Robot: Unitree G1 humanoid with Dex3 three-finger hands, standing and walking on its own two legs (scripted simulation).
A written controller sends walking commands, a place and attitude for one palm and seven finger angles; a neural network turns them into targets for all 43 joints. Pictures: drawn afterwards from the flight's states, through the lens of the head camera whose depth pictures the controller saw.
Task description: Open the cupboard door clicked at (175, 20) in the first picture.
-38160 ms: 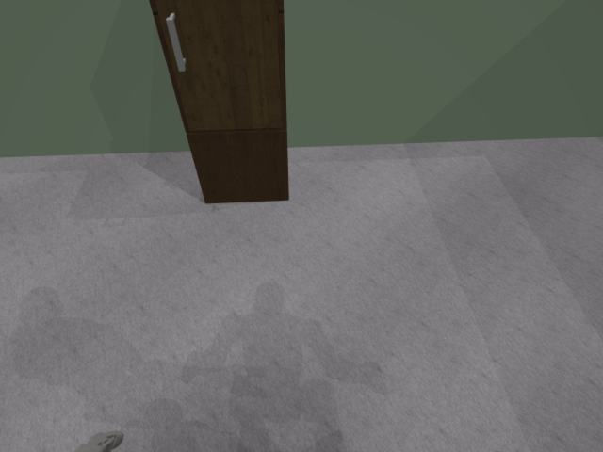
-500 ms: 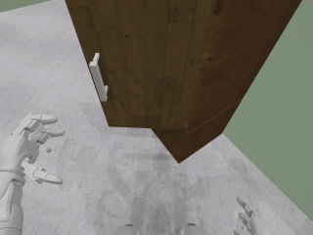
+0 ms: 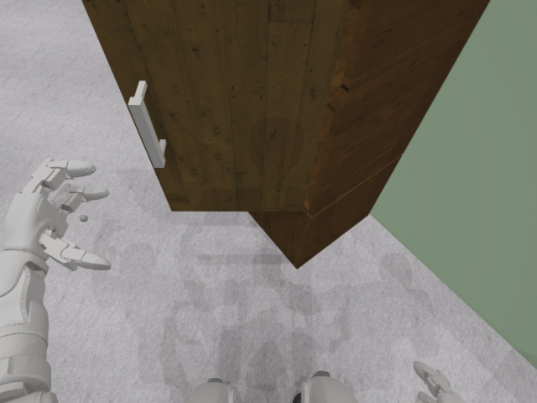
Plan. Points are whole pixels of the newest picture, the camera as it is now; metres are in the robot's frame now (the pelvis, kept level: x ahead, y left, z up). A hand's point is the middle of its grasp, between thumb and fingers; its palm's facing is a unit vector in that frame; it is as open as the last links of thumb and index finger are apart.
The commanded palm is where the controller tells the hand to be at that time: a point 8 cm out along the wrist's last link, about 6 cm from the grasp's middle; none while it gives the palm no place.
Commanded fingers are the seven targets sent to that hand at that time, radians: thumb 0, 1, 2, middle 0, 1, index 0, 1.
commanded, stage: move the hooked fingers beside the handle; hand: left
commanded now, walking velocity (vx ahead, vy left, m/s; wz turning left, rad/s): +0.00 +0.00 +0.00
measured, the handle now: (151, 127) +0.55 +0.23 +0.05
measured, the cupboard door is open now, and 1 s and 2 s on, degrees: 53 53 53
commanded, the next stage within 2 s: slide the fingers in behind the handle in 1.88 s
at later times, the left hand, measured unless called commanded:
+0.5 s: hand (92, 182) +0.42 +0.28 +0.05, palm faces +0.02 -1.00 -0.01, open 14.0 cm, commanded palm +0.40 +0.33 +0.05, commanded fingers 0.00 -0.50 0.30 -0.30 -1.20 -0.30 -1.20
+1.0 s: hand (110, 151) +0.48 +0.28 +0.05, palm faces +0.01 -1.00 -0.03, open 14.0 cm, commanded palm +0.47 +0.32 +0.05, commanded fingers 0.00 -0.50 0.30 -0.30 -1.20 -0.30 -1.20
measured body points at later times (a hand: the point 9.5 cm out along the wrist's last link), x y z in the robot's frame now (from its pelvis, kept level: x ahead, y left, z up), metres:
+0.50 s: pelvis +0.00 +0.01 -0.01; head +0.11 +0.03 +0.42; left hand +0.41 +0.34 +0.06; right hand +0.07 -0.26 -0.11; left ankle +0.00 +0.12 -0.68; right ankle +0.04 -0.11 -0.68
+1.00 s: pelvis +0.00 +0.02 -0.02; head +0.14 +0.04 +0.41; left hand +0.48 +0.33 +0.06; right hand +0.01 -0.26 -0.12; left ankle +0.00 +0.12 -0.68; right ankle +0.04 -0.11 -0.68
